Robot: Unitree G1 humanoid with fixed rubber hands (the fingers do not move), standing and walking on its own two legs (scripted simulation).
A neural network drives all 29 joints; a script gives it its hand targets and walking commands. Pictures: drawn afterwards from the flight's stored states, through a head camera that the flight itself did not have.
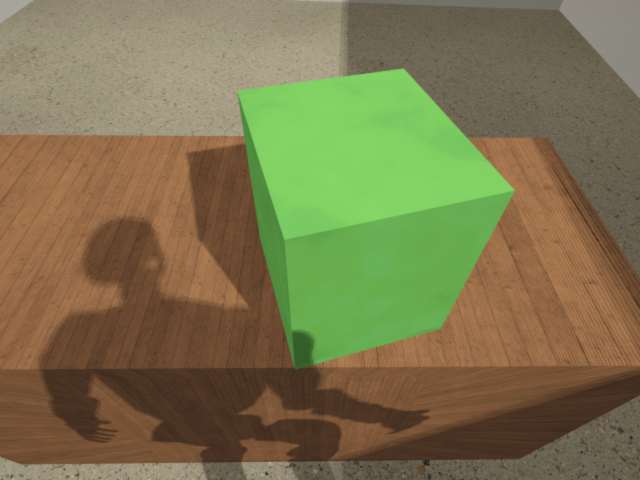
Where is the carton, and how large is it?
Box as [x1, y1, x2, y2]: [237, 69, 514, 369]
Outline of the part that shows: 404,69 237,91 260,239 295,369 440,328 514,191 510,185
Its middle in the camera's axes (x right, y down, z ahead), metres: +0.04 -0.03 +0.57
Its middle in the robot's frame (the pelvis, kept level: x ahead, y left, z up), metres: +0.47 -0.02 +0.05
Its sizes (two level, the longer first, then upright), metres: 0.271 0.242 0.298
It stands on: a pedestal, 0.66 m high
